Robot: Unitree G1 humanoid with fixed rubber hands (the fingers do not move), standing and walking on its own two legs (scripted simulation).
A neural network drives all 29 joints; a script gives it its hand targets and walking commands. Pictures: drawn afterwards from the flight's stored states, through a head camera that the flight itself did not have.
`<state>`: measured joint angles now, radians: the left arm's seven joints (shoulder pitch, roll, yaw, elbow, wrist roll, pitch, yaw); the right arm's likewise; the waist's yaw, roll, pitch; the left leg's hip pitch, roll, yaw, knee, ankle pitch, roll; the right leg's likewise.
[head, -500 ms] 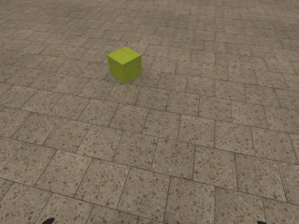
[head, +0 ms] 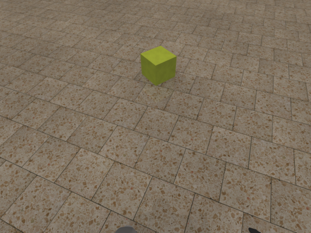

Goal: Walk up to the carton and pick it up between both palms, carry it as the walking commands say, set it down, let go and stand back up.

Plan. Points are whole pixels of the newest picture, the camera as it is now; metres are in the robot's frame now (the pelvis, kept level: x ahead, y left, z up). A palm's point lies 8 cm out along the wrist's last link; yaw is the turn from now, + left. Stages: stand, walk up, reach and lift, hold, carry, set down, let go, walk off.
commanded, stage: walk up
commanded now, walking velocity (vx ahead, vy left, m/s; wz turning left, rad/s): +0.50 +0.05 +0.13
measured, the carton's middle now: (158, 65) +1.74 +0.12 -0.66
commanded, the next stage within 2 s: none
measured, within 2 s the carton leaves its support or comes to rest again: neither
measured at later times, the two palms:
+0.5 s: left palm (92, 154) +0.38 +0.27 -0.12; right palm out of the picture +0.15 -0.22 -0.12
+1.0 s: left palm (90, 155) +0.37 +0.27 -0.11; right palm (215, 108) +0.64 -0.20 -0.13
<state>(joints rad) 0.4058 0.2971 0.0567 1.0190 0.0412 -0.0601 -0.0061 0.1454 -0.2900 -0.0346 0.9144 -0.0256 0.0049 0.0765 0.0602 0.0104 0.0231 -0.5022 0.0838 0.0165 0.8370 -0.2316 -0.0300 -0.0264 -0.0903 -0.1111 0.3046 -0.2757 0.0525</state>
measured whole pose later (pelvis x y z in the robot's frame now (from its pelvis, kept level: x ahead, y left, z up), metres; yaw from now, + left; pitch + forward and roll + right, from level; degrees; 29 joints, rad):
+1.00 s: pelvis +0.48 +0.03 +0.00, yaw +1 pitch +0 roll +1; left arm 0.49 0.21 0.06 1.06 0.03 -0.07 0.01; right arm 0.05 -0.24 -0.04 0.92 -0.03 0.00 0.09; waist 0.09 0.03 0.06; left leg -0.57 0.10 0.08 0.67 -0.05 -0.04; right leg -0.02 -0.12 -0.12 0.30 -0.28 0.06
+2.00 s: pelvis +0.99 +0.06 +0.01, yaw +1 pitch +0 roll +2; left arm 0.49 0.18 0.05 1.08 0.02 -0.08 0.01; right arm 0.12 -0.23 -0.06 0.95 -0.03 0.00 0.06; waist 0.09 0.04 0.05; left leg -0.57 0.10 0.07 0.75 -0.04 -0.05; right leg -0.05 -0.11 -0.13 0.31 -0.25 0.04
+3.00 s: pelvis +1.19 +0.11 -0.01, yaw +2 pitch +0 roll +0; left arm 0.24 0.23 0.05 1.10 0.02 0.02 0.05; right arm 0.26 -0.22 -0.05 1.10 -0.03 0.02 -0.03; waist 0.02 -0.01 0.03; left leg -0.18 0.02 0.10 0.46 -0.25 0.00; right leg -0.28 -0.09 -0.09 0.49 -0.21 0.03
